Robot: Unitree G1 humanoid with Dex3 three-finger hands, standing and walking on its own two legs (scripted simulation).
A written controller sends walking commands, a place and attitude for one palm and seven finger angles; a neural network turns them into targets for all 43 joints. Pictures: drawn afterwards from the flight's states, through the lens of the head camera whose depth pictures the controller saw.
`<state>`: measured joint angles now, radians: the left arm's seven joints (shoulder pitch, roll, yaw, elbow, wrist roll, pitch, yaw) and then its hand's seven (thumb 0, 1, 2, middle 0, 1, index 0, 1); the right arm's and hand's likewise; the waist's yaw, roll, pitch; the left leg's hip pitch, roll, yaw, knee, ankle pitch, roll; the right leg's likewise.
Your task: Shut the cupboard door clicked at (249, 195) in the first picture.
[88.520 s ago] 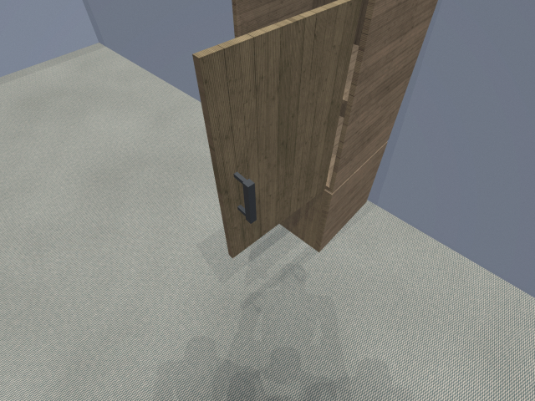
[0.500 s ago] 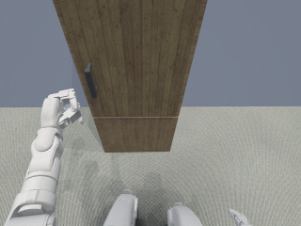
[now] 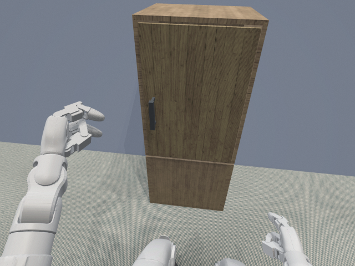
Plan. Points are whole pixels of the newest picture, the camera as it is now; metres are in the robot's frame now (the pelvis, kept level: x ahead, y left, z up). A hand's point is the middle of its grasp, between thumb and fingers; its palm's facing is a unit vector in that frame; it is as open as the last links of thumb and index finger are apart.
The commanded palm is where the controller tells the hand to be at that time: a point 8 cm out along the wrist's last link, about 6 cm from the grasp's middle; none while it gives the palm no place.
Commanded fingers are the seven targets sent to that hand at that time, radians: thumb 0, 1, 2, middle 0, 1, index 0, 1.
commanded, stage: relax the arm and regain balance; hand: left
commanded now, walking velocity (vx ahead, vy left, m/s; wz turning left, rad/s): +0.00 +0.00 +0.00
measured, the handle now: (153, 113) +0.71 +0.18 +0.01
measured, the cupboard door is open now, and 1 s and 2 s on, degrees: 0 0 0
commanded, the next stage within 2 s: none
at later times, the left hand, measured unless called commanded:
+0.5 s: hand out of the picture -0.22 +0.27 -0.31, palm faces +0.03 -0.96 -0.29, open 16.6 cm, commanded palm none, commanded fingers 0.00 -0.50 0.30 -0.15 -0.30 -0.15 -0.30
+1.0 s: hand out of the picture -1.13 +0.27 -0.06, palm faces -0.03 -0.98 -0.20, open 16.2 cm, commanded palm none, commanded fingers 0.00 -0.50 0.30 -0.15 -0.30 -0.15 -0.30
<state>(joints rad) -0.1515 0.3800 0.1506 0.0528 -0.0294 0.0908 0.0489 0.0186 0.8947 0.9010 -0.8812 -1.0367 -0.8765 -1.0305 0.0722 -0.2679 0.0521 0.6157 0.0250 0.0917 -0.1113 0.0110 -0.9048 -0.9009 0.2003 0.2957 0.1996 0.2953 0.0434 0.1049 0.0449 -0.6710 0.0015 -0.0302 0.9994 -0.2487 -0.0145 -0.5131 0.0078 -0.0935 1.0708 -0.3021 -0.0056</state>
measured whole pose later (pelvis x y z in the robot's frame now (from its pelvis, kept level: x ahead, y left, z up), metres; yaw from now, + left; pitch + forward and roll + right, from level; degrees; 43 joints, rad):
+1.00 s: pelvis -1.28 +0.10 +0.06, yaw -2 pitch -10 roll -5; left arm 0.21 0.17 0.02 0.70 0.03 0.17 -0.01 0.00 -0.48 0.30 -0.16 -0.30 -0.15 -0.30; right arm 0.39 -0.29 0.00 0.94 -0.04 0.16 -0.05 0.01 -0.91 -0.90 0.20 0.30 0.20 0.29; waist -0.05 0.11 0.05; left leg -0.54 0.05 0.03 0.73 -0.28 0.01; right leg -0.61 0.14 -0.04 1.78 -0.37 0.08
